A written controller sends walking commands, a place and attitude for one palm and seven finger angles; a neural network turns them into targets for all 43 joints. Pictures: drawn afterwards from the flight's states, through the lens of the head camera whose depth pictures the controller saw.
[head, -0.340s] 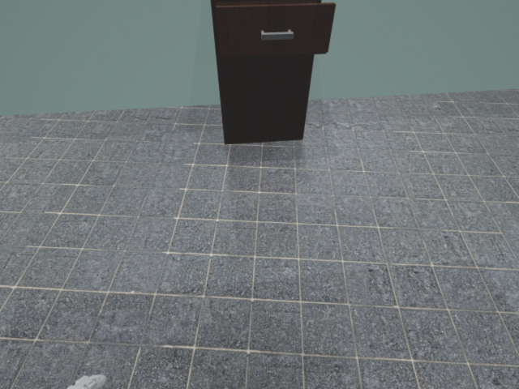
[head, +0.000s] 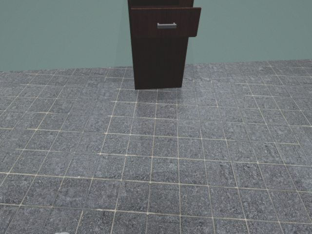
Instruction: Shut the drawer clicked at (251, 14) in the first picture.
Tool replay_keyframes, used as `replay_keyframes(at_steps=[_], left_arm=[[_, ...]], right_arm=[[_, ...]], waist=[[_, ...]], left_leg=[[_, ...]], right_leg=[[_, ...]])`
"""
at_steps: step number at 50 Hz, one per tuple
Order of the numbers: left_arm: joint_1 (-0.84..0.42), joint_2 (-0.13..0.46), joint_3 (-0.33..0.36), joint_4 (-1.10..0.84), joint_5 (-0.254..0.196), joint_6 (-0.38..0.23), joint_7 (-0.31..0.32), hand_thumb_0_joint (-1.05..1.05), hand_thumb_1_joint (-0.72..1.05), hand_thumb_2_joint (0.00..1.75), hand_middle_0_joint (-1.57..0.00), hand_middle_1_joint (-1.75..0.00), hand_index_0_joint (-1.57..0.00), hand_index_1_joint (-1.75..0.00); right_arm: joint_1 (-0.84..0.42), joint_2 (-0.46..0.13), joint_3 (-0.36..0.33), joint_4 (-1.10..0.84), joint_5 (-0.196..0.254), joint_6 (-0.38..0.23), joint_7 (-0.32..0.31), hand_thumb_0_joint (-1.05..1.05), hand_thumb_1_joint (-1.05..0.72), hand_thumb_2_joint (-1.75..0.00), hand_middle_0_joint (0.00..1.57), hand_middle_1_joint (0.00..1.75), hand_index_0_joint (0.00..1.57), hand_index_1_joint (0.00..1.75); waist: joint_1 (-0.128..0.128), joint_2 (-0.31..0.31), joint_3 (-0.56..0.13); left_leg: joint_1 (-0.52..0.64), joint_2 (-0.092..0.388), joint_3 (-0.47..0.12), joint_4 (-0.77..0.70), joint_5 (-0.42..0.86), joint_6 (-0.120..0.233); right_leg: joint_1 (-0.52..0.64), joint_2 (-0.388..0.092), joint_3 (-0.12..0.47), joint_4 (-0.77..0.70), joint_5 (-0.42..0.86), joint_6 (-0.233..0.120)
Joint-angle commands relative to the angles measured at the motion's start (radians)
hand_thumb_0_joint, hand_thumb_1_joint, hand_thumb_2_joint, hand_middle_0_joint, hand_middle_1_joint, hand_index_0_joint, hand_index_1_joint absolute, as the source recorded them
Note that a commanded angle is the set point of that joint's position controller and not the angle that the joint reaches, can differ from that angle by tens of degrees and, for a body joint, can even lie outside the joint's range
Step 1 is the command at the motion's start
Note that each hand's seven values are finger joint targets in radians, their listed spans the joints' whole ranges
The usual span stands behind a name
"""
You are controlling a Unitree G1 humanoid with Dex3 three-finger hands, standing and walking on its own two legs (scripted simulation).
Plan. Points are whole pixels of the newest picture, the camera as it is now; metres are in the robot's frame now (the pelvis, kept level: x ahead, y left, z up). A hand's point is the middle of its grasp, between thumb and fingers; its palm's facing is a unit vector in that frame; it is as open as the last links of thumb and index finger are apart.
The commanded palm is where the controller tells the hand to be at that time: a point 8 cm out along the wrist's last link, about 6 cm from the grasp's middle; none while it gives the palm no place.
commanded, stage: stand and wait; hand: left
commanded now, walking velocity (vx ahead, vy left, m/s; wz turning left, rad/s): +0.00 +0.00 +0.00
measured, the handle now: (166, 25) +1.33 +0.02 +0.00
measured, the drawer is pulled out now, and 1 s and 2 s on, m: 0.29 0.29 0.29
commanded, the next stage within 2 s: look at it before walking up in 0.50 s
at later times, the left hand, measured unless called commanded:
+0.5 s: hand out of the picture +0.06 +0.25 -0.15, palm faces -0.02 -0.94 -0.34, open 7.4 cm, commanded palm none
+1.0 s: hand out of the picture +0.07 +0.25 -0.15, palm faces -0.02 -0.94 -0.34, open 7.4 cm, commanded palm none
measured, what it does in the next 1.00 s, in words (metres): stands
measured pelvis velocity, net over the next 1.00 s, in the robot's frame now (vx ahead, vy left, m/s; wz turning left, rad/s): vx -0.01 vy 0.00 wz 0.00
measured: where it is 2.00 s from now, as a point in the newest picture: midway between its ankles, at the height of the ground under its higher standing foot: outside the picture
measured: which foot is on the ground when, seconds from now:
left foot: down 0.00-1.00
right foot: down 0.00-1.00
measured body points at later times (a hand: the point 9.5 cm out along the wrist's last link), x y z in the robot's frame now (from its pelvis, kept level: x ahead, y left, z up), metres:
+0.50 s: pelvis -0.01 +0.00 +0.00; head -0.01 +0.00 +0.45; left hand +0.06 +0.30 -0.13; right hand +0.05 -0.30 -0.13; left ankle +0.00 +0.12 -0.74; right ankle +0.00 -0.12 -0.74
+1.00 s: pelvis -0.01 +0.00 +0.01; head +0.00 +0.00 +0.45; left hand +0.08 +0.29 -0.13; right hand +0.08 -0.30 -0.13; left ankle +0.00 +0.12 -0.74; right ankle +0.00 -0.12 -0.74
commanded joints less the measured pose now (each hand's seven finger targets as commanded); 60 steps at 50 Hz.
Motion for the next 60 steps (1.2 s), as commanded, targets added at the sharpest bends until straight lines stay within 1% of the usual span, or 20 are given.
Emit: replay_keyframes(at_steps=[1, 5, 9, 10, 13, 16, 19, 21, 23, 25, 27, 32, 34, 35, 38, 44, 49, 56, 58, 60], left_arm=[[-0.057, 0.216, 0.051, -0.062, 0.000, -0.021, 0.010, 0.00, 0.90, 0.90, -0.20, -0.30, -0.20, -0.30], [-0.045, 0.218, 0.050, -0.044, -0.001, -0.022, 0.010, 0.00, 0.90, 0.90, -0.20, -0.30, -0.20, -0.30], [-0.048, 0.221, 0.049, -0.030, 0.000, -0.022, 0.009, 0.00, 0.90, 0.90, -0.20, -0.30, -0.20, -0.30], [-0.045, 0.221, 0.048, -0.027, -0.001, -0.021, 0.009, 0.00, 0.90, 0.90, -0.20, -0.30, -0.20, -0.30], [-0.045, 0.226, 0.048, -0.021, 0.000, -0.022, 0.008, 0.00, 0.90, 0.90, -0.20, -0.30, -0.20, -0.30], [-0.041, 0.224, 0.045, -0.014, -0.001, -0.021, 0.007, 0.00, 0.90, 0.90, -0.20, -0.30, -0.20, -0.30], [-0.041, 0.224, 0.046, -0.010, 0.000, -0.020, 0.007, 0.00, 0.90, 0.90, -0.20, -0.30, -0.20, -0.30], [-0.044, 0.223, 0.045, -0.009, 0.000, -0.020, 0.006, 0.00, 0.90, 0.90, -0.20, -0.30, -0.20, -0.30], [-0.039, 0.224, 0.046, -0.007, 0.000, -0.022, 0.007, 0.00, 0.90, 0.90, -0.20, -0.30, -0.20, -0.30], [-0.043, 0.223, 0.046, -0.007, 0.000, -0.022, 0.007, 0.00, 0.90, 0.90, -0.20, -0.30, -0.20, -0.30], [-0.041, 0.220, 0.045, -0.006, 0.000, -0.022, 0.008, 0.00, 0.90, 0.90, -0.20, -0.30, -0.20, -0.30], [-0.043, 0.219, 0.045, -0.007, 0.000, -0.024, 0.008, 0.00, 0.90, 0.90, -0.20, -0.30, -0.20, -0.30], [-0.045, 0.221, 0.045, -0.007, 0.001, -0.024, 0.009, 0.00, 0.90, 0.90, -0.20, -0.30, -0.20, -0.30], [-0.041, 0.218, 0.045, -0.008, 0.001, -0.024, 0.009, 0.00, 0.90, 0.90, -0.20, -0.30, -0.20, -0.30], [-0.041, 0.218, 0.046, -0.008, 0.001, -0.026, 0.009, 0.00, 0.90, 0.90, -0.20, -0.30, -0.20, -0.30], [-0.046, 0.220, 0.045, -0.008, 0.002, -0.025, 0.009, 0.00, 0.90, 0.90, -0.20, -0.30, -0.20, -0.30], [-0.041, 0.219, 0.046, -0.007, 0.002, -0.026, 0.009, 0.00, 0.90, 0.90, -0.20, -0.30, -0.20, -0.30], [-0.043, 0.220, 0.045, -0.004, 0.001, -0.024, 0.008, 0.00, 0.90, 0.90, -0.20, -0.30, -0.20, -0.30], [-0.038, 0.222, 0.045, -0.003, 0.001, -0.025, 0.008, 0.00, 0.90, 0.90, -0.20, -0.30, -0.20, -0.30], [-0.040, 0.221, 0.045, -0.002, 0.001, -0.025, 0.008, 0.00, 0.90, 0.90, -0.20, -0.30, -0.20, -0.30]], right_arm=[[-0.051, -0.209, -0.045, -0.059, -0.003, -0.029, -0.013, 0.00, -0.90, -0.90, 0.20, 0.30, 0.20, 0.30], [-0.046, -0.212, -0.043, -0.041, -0.001, -0.031, -0.013, 0.00, -0.90, -0.90, 0.20, 0.30, 0.20, 0.30], [-0.041, -0.214, -0.042, -0.025, 0.000, -0.027, -0.011, 0.00, -0.90, -0.90, 0.20, 0.30, 0.20, 0.30], [-0.041, -0.216, -0.041, -0.022, 0.000, -0.027, -0.011, 0.00, -0.90, -0.90, 0.20, 0.30, 0.20, 0.30], [-0.031, -0.216, -0.040, -0.012, 0.001, -0.025, -0.009, 0.00, -0.90, -0.90, 0.20, 0.30, 0.20, 0.30], [-0.030, -0.221, -0.039, -0.004, 0.000, -0.027, -0.009, 0.00, -0.90, -0.90, 0.20, 0.30, 0.20, 0.30], [-0.025, -0.219, -0.038, 0.002, 0.001, -0.027, -0.008, 0.00, -0.90, -0.90, 0.20, 0.30, 0.20, 0.30], [-0.021, -0.222, -0.039, 0.005, 0.001, -0.028, -0.008, 0.00, -0.90, -0.90, 0.20, 0.30, 0.20, 0.30], [-0.022, -0.220, -0.039, 0.007, 0.002, -0.028, -0.008, 0.00, -0.90, -0.90, 0.20, 0.30, 0.20, 0.30], [-0.021, -0.220, -0.038, 0.008, 0.001, -0.028, -0.008, 0.00, -0.90, -0.90, 0.20, 0.30, 0.20, 0.30], [-0.023, -0.218, -0.038, 0.009, 0.002, -0.029, -0.008, 0.00, -0.90, -0.90, 0.20, 0.30, 0.20, 0.30], [-0.027, -0.218, -0.038, 0.012, 0.001, -0.029, -0.008, 0.00, -0.90, -0.90, 0.20, 0.30, 0.20, 0.30], [-0.026, -0.217, -0.038, 0.013, 0.003, -0.029, -0.008, 0.00, -0.90, -0.90, 0.20, 0.30, 0.20, 0.30], [-0.031, -0.215, -0.039, 0.012, 0.002, -0.029, -0.008, 0.00, -0.90, -0.90, 0.20, 0.30, 0.20, 0.30], [-0.030, -0.217, -0.039, 0.010, 0.003, -0.029, -0.008, 0.00, -0.90, -0.90, 0.20, 0.30, 0.20, 0.30], [-0.040, -0.218, -0.037, 0.010, 0.003, -0.028, -0.008, 0.00, -0.90, -0.90, 0.20, 0.30, 0.20, 0.30], [-0.037, -0.219, -0.038, 0.010, 0.004, -0.030, -0.009, 0.00, -0.90, -0.90, 0.20, 0.30, 0.20, 0.30], [-0.044, -0.223, -0.035, 0.013, 0.004, -0.029, -0.009, 0.00, -0.90, -0.90, 0.20, 0.30, 0.20, 0.30], [-0.042, -0.223, -0.035, 0.011, 0.005, -0.028, -0.009, 0.00, -0.90, -0.90, 0.20, 0.30, 0.20, 0.30], [-0.043, -0.221, -0.035, 0.014, 0.005, -0.028, -0.009, 0.00, -0.90, -0.90, 0.20, 0.30, 0.20, 0.30]], waist=[[-0.008, 0.001, -0.039], [-0.006, 0.009, -0.059], [-0.007, -0.003, -0.029], [-0.006, 0.004, -0.022], [-0.007, -0.013, -0.022], [-0.006, 0.002, -0.021], [-0.005, -0.011, -0.018], [-0.007, 0.001, -0.022], [-0.005, -0.012, -0.035], [-0.006, -0.001, -0.025], [-0.005, -0.010, -0.027], [-0.007, 0.003, -0.036], [-0.007, -0.005, -0.038], [-0.005, 0.006, -0.033], [-0.008, -0.006, -0.053], [-0.006, 0.003, -0.027], [-0.007, -0.002, -0.050], [-0.005, 0.009, -0.036], [-0.005, -0.005, -0.044], [-0.005, -0.002, -0.037]], left_leg=[[0.004, 0.106, -0.084, -0.085, 0.163, 0.039], [0.020, 0.111, -0.087, -0.090, 0.174, 0.039], [0.006, 0.110, -0.091, -0.104, 0.132, 0.037], [0.006, 0.110, -0.090, -0.108, 0.119, 0.036], [0.001, 0.109, -0.095, -0.114, 0.103, 0.036], [0.002, 0.111, -0.094, -0.120, 0.092, 0.035], [-0.004, 0.111, -0.098, -0.124, 0.080, 0.035], [0.000, 0.113, -0.098, -0.129, 0.088, 0.034], [0.005, 0.113, -0.099, -0.121, 0.107, 0.035], [0.001, 0.114, -0.098, -0.126, 0.109, 0.033], [0.007, 0.116, -0.098, -0.126, 0.117, 0.034], [0.017, 0.116, -0.096, -0.124, 0.145, 0.032], [0.019, 0.119, -0.094, -0.125, 0.143, 0.032], [0.022, 0.118, -0.093, -0.125, 0.146, 0.032], [0.039, 0.120, -0.090, -0.118, 0.183, 0.031], [0.031, 0.120, -0.091, -0.132, 0.161, 0.030], [0.049, 0.123, -0.091, -0.131, 0.188, 0.031], [0.049, 0.123, -0.094, -0.143, 0.184, 0.030], [0.056, 0.124, -0.093, -0.138, 0.196, 0.030], [0.052, 0.123, -0.092, -0.143, 0.183, 0.030]], right_leg=[[0.000, -0.100, 0.091, -0.093, 0.153, -0.038], [0.015, -0.104, 0.091, -0.100, 0.162, -0.038], [0.002, -0.104, 0.098, -0.121, 0.117, -0.038], [-0.007, -0.104, 0.103, -0.127, 0.102, -0.039], [-0.004, -0.104, 0.107, -0.139, 0.073, -0.040], [-0.010, -0.104, 0.107, -0.141, 0.058, -0.037], [-0.010, -0.104, 0.106, -0.146, 0.040, -0.036], [-0.009, -0.101, 0.109, -0.143, 0.050, -0.036], [0.001, -0.104, 0.108, -0.141, 0.076, -0.037], [-0.002, -0.105, 0.106, -0.141, 0.079, -0.036], [-0.001, -0.105, 0.104, -0.142, 0.087, -0.035], [0.006, -0.105, 0.104, -0.137, 0.123, -0.036], [0.010, -0.107, 0.101, -0.138, 0.124, -0.035], [0.007, -0.107, 0.103, -0.140, 0.130, -0.035], [0.017, -0.106, 0.103, -0.133, 0.179, -0.036], [0.013, -0.106, 0.101, -0.145, 0.155, -0.033], [0.028, -0.109, 0.098, -0.143, 0.182, -0.033], [0.030, -0.107, 0.093, -0.150, 0.174, -0.030], [0.033, -0.107, 0.094, -0.152, 0.189, -0.031], [0.032, -0.110, 0.095, -0.157, 0.180, -0.030]])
